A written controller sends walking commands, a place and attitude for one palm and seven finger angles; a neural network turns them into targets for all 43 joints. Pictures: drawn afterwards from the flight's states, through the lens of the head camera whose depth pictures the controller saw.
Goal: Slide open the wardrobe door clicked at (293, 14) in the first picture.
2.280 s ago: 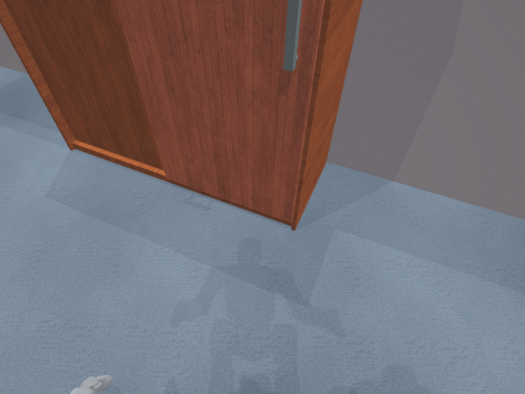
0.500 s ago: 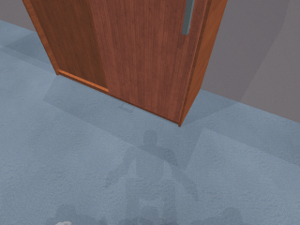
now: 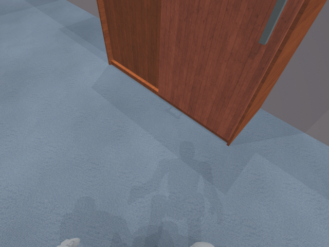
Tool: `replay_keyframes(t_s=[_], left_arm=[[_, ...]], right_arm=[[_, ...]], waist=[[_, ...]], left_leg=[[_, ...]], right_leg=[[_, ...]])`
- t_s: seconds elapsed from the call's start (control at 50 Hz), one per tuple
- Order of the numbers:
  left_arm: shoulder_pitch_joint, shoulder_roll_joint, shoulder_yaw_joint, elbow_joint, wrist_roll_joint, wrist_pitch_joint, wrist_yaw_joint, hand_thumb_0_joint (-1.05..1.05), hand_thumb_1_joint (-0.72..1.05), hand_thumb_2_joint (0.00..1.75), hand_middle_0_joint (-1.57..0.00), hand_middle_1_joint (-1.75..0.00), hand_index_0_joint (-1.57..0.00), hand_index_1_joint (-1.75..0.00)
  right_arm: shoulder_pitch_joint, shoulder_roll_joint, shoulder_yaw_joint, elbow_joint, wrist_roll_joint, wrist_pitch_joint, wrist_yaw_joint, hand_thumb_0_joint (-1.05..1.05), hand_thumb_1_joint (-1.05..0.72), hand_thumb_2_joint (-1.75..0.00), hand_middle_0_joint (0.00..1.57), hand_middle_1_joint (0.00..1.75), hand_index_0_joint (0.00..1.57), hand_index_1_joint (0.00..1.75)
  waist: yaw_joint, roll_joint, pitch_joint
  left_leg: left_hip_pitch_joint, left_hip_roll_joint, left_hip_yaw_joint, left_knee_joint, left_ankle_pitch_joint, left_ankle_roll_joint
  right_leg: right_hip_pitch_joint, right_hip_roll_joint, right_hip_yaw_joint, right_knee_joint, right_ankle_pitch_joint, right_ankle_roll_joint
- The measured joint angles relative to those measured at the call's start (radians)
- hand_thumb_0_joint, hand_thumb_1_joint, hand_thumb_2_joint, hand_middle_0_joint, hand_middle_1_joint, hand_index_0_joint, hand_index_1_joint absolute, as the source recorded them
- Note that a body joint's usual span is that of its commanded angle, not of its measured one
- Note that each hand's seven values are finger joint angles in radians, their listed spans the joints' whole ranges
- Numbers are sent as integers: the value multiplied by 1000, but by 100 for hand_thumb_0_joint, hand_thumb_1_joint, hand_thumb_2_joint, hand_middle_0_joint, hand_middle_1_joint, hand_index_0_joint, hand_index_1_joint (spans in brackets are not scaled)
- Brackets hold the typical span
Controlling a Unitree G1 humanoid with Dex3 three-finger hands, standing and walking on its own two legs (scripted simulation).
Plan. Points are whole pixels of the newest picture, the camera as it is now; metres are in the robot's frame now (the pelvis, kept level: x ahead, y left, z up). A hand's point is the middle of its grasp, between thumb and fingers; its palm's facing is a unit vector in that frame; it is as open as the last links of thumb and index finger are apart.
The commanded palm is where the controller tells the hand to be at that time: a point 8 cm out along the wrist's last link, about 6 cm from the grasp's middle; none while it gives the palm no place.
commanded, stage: walk to a spot facing it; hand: right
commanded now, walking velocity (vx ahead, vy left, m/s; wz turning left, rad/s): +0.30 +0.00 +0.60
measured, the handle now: (279, 8) +0.92 -0.42 +0.18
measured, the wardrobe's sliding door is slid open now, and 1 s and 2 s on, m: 0.00 0.00 0.00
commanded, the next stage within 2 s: turn to face it in 1.54 s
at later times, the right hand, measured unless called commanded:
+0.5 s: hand (246, 227) +0.21 -0.24 -0.17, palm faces -0.27 +0.95 -0.17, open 7.3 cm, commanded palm none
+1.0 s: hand (184, 161) +0.42 -0.07 -0.17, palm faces -0.54 +0.81 -0.23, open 7.2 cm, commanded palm none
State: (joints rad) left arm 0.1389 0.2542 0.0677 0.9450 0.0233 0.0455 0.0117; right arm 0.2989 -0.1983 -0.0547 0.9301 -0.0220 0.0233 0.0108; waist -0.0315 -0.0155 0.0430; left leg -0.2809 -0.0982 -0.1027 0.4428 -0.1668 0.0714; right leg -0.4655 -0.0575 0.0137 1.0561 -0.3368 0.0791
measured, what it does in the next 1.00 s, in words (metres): walks ahead, turning left: right foot, then left foot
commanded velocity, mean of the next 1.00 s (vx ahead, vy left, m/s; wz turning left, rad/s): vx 0.33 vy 0.00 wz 0.49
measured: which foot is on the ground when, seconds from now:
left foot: down 0.00-0.20, up 0.22-0.74, down 0.76-1.00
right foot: up 0.00-0.18, down 0.20-0.76, up 0.78-1.00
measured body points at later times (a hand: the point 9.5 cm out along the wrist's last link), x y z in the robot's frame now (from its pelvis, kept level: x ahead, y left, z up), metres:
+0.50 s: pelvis +0.08 -0.06 +0.00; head +0.09 -0.10 +0.45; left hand -0.02 +0.16 -0.13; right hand +0.23 -0.29 -0.16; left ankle +0.09 +0.12 -0.63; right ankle +0.01 -0.16 -0.74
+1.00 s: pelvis +0.26 +0.06 -0.01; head +0.27 +0.08 +0.44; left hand +0.17 +0.28 -0.15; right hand +0.45 -0.11 -0.15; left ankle +0.24 +0.10 -0.74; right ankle +0.39 -0.06 -0.65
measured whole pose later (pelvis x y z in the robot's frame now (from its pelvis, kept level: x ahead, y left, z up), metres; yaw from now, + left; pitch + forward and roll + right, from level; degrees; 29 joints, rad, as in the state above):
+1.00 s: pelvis +0.26 +0.06 -0.01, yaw +34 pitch -1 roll +0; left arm 0.24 0.16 0.05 0.97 0.02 -0.03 0.01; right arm 0.24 -0.21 -0.06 1.00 -0.02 -0.05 0.01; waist 0.04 -0.01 0.05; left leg -0.20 -0.10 0.08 0.46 -0.24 0.12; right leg -0.61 -0.19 -0.02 1.16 -0.24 0.06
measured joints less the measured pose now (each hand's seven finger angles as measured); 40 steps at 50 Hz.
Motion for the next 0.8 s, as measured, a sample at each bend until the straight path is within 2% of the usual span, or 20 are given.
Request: replay_keyframes(t_s=[0.14, 0.2, 0.22, 0.26, 0.28, 0.34, 0.42, 0.52, 0.62, 0.68, 0.72, 0.76, 0.8], left_arm=[[14, 0, 0, -19, -7, -22, -7, 1, 91, 90, -20, -30, -19, -30], [30, -12, -11, -38, -15, -51, -3, 1, 91, 90, -20, -30, -20, -30], [36, -18, -15, -42, -15, -63, 1, 1, 91, 90, -20, -30, -20, -30], [61, -32, -26, -47, -13, -73, 4, 1, 91, 90, -20, -30, -20, -30], [81, -37, -31, -47, -11, -76, 4, 1, 91, 90, -20, -30, -20, -30], [146, -54, -42, -28, -9, -87, 10, 1, 90, 90, -20, -30, -20, -30], [224, -73, -50, 18, -12, -101, 20, 1, 90, 90, -20, -30, -20, -30], [309, -100, -58, 74, -13, -113, 30, 1, 90, 90, -20, -30, -20, -30], [375, -124, -61, 120, -2, -114, 31, 1, 91, 90, -20, -30, -20, -30], [403, -132, -60, 145, 1, -109, 28, 1, 90, 90, -20, -30, -20, -30], [419, -134, -56, 164, -3, -100, 23, 1, 90, 90, -20, -30, -20, -30], [440, -138, -53, 176, -14, -87, 13, 1, 90, 90, -20, -30, -20, -30], [398, -135, -45, 180, -24, -68, 10, 1, 90, 90, -20, -30, -20, -30]], right_arm=[[24, -22, -9, -5, -9, -9, 5, 0, -91, -90, 20, 30, 21, 30], [35, -39, -18, -6, -6, 2, 7, 0, -91, -90, 20, 30, 21, 30], [36, -47, -23, -3, -3, 7, 9, 0, -91, -90, 20, 30, 21, 30], [36, -57, -35, 13, -3, 20, 15, 0, -91, -90, 20, 30, 20, 30], [34, -61, -40, 18, -8, 24, 20, 1, -91, -90, 20, 30, 20, 30], [18, -80, -54, 15, -19, 24, 39, 1, -91, -90, 20, 30, 20, 30], [-14, -91, -62, 0, -22, 21, 43, 1, -91, -90, 20, 30, 20, 30], [-60, -72, -53, 7, -20, 33, 44, 1, -92, -90, 20, 30, 20, 30], [-136, -30, -29, 13, -16, 37, 53, 1, -92, -90, 19, 30, 20, 30], [-193, -6, -14, 5, -14, 24, 54, 1, -92, -90, 19, 30, 20, 30], [-214, 2, -8, -5, -14, 1, 52, 1, -92, -90, 20, 30, 20, 30], [-211, -1, -3, -15, -15, -32, 48, 1, -91, -90, 20, 30, 20, 30], [-207, -3, -4, -15, 0, -53, 33, 0, -91, -90, 20, 30, 20, 30]], waist=[[-27, 21, -51], [-27, 36, -66], [-18, 43, -69], [-3, 52, -74], [4, 51, -78], [17, 52, -83], [17, 62, -65], [33, 63, -29], [70, 50, 28], [92, 37, 66], [92, 35, 80], [82, 51, 72], [78, 50, 87]], left_leg=[[6, -17, -77, -37, 16, -19], [-13, -31, -112, 14, -15, -43], [-34, -34, -111, 76, -83, -45], [-96, -15, -45, 258, -212, -58], [-132, -3, -8, 353, -217, -68], [-235, 46, 62, 579, -132, -88], [-340, 103, 72, 735, -10, -103], [-407, 146, 102, 752, 40, -106], [-374, 155, 197, 535, 22, -83], [-311, 119, 254, 360, -37, -44], [-241, 82, 285, 265, -62, -11], [-157, 69, 295, 182, 3, 39], [-151, 49, 283, 251, -53, 72]], right_leg=[[104, 31, -4, -284, -67, -23], [213, 51, -9, -511, -33, -47], [234, 53, -18, -550, 19, -73], [262, 48, -49, -547, 29, -104], [286, 40, -62, -562, 22, -111], [363, 20, -97, -637, 26, -111], [443, 11, -156, -700, 21, -108], [516, 8, -233, -723, -27, -101], [584, -1, -297, -737, -82, -82], [612, -20, -331, -704, -135, -59], [608, -43, -356, -605, -178, -44], [524, -78, -345, -330, -166, -40], [357, -87, -212, 62, -170, -42]])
